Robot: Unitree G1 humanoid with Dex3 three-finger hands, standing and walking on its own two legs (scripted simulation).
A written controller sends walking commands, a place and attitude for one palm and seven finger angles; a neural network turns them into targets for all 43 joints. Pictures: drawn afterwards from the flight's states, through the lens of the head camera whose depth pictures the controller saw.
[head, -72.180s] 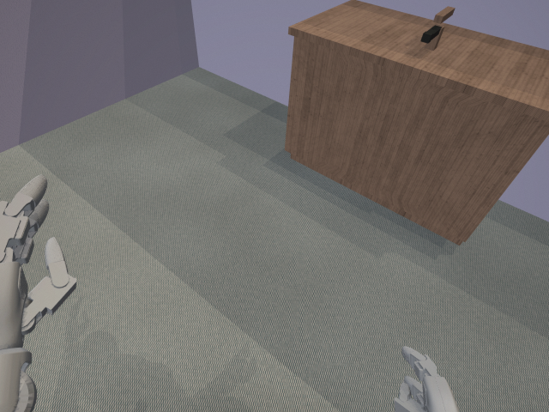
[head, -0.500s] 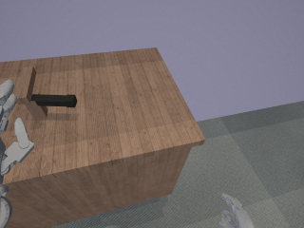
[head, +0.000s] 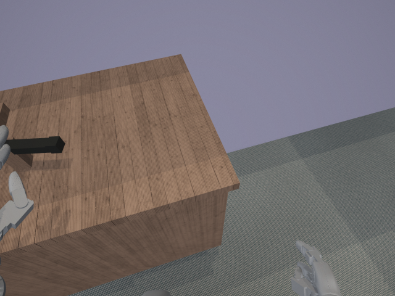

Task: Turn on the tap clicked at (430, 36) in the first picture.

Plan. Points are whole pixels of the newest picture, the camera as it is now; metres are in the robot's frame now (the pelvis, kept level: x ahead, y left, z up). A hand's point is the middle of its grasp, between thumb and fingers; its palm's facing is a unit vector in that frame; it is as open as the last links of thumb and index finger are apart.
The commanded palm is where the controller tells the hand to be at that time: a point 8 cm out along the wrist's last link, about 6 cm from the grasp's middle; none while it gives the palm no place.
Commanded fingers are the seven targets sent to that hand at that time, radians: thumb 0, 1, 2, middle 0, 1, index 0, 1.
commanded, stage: come to a stop and stand still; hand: left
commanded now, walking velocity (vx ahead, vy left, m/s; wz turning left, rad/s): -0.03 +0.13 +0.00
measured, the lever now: (55, 144) +0.42 +0.35 +0.04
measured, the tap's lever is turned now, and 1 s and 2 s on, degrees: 75 75 75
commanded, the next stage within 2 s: look again from close up in 0.98 s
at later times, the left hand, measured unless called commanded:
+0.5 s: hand out of the picture +0.16 +0.34 +0.13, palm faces +0.34 -0.87 -0.35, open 7.5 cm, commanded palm +0.11 +0.38 +0.17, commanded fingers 0.00 0.90 0.90 -0.20 -0.30 -0.20 -0.30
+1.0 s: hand out of the picture +0.18 +0.38 +0.14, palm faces +0.33 -0.86 -0.38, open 7.5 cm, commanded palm +0.11 +0.41 +0.17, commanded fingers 0.00 0.90 0.90 -0.20 -0.30 -0.20 -0.30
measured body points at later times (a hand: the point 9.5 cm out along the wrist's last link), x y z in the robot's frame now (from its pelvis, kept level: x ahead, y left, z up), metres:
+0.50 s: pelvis -0.05 +0.10 -0.01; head -0.05 +0.11 +0.43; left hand +0.14 +0.39 +0.15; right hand +0.10 -0.12 -0.09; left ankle -0.04 +0.17 -0.75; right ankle +0.01 -0.04 -0.74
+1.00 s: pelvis -0.06 +0.14 -0.01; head -0.02 +0.17 +0.43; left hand +0.15 +0.43 +0.16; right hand +0.11 -0.09 -0.08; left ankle -0.04 +0.17 -0.75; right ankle -0.04 -0.01 -0.75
